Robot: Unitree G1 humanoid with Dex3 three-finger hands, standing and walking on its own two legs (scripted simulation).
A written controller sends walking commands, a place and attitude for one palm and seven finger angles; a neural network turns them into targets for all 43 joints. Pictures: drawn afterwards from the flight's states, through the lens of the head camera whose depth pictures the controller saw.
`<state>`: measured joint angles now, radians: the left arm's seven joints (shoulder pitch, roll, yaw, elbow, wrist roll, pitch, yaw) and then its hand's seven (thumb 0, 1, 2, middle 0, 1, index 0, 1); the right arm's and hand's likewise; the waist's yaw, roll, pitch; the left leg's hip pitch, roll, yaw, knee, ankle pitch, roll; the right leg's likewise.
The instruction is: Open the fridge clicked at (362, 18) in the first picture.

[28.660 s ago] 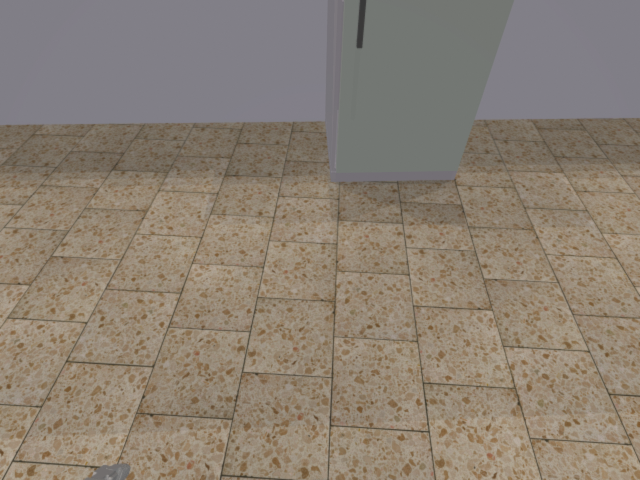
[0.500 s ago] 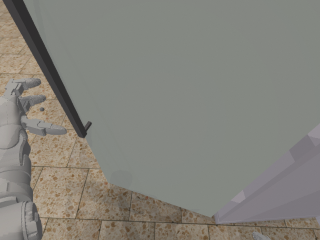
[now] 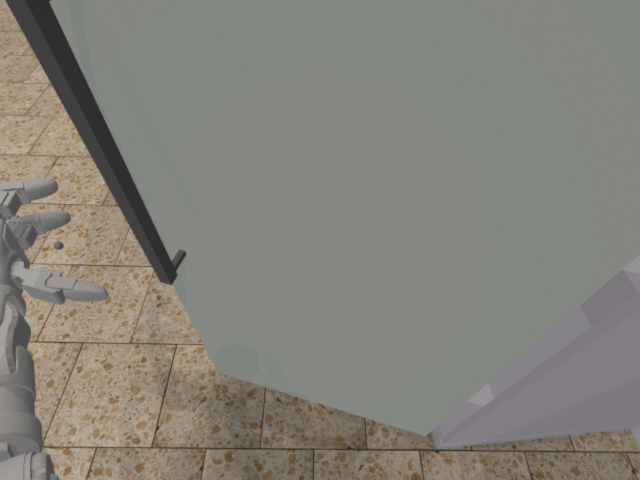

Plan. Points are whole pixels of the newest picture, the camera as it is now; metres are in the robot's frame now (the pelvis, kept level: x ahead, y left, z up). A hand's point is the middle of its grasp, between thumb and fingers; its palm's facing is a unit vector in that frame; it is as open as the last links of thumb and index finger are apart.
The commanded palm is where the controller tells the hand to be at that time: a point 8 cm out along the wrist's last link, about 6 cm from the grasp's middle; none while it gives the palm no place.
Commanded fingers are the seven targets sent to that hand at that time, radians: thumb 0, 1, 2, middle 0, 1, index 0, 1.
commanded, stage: slip the hand off the handle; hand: left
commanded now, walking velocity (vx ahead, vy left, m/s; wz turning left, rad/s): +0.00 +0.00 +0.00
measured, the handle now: (130, 174) +0.43 +0.24 +0.15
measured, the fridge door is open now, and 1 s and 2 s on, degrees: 69 69 69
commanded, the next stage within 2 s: draw the hand back to the body in 0.84 s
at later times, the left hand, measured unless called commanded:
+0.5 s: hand (10, 318) +0.26 +0.33 +0.10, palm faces +0.41 -0.89 -0.21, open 14.7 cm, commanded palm +0.23 +0.37 +0.10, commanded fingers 0.00 -0.55 0.20 -0.25 -1.15 -0.25 -1.15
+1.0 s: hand (7, 312) +0.27 +0.34 +0.09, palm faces +0.38 -0.90 -0.20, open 14.7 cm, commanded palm +0.22 +0.37 +0.11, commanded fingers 0.00 -0.55 0.20 -0.25 -1.15 -0.25 -1.15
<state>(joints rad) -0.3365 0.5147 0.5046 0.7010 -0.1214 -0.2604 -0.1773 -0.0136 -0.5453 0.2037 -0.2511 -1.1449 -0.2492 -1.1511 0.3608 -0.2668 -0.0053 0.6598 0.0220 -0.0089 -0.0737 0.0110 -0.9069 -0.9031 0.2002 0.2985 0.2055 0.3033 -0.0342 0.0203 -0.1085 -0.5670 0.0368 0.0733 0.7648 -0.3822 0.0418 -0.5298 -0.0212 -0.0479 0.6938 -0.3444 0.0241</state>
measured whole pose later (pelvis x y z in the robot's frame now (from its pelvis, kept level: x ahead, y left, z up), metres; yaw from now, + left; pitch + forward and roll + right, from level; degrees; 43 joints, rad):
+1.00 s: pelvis -0.01 -0.02 +0.00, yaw +2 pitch +8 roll -2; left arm -0.13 0.54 0.56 0.55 -0.21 -0.21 -0.30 -0.01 -0.55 0.20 -0.25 -1.15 -0.25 -1.15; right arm 0.30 -0.28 0.01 0.67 0.04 -0.15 -0.13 0.01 -0.91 -0.90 0.20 0.30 0.21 0.30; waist 0.00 0.03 -0.08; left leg -0.54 0.04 0.03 0.77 -0.37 0.01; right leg -0.50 -0.02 -0.09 0.72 -0.36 -0.01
